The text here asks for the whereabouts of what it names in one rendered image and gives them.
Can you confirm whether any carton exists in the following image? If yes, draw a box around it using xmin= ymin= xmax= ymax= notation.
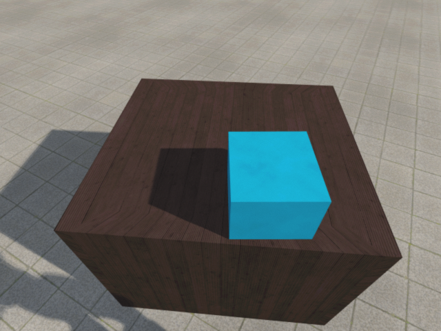
xmin=227 ymin=132 xmax=331 ymax=239

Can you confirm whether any pedestal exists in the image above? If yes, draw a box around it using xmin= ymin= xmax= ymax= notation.
xmin=54 ymin=79 xmax=402 ymax=325

